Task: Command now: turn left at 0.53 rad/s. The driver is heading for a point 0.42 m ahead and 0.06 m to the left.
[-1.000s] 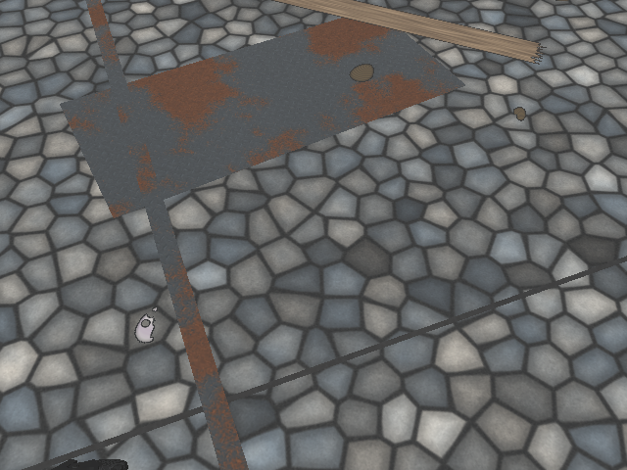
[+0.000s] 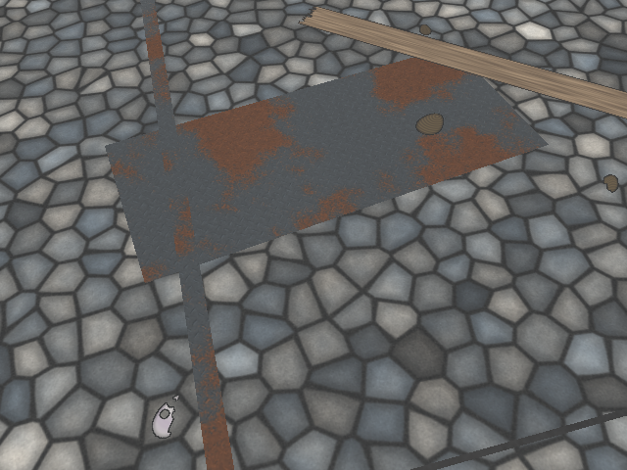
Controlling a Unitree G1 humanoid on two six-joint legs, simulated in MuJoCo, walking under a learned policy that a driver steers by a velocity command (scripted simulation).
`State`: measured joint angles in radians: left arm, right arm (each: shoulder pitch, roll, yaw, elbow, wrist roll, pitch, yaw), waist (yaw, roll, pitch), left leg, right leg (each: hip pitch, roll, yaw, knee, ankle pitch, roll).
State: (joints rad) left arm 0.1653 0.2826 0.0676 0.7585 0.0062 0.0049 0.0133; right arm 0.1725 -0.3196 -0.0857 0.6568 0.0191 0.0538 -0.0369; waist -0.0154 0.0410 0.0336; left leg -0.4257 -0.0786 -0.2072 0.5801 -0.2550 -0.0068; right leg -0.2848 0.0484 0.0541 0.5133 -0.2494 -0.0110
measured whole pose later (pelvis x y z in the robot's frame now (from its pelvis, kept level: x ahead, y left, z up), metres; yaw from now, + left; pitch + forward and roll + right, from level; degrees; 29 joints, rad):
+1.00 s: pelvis +0.16 +0.05 +0.00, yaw +17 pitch +2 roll +1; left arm 0.15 0.31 0.05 0.71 -0.01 -0.07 -0.04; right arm 0.30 -0.32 -0.05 0.70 -0.01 -0.04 -0.02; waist -0.02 0.03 0.03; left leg -0.29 -0.03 -0.06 1.04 -0.50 -0.04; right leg -0.38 0.05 0.00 0.53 -0.18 -0.06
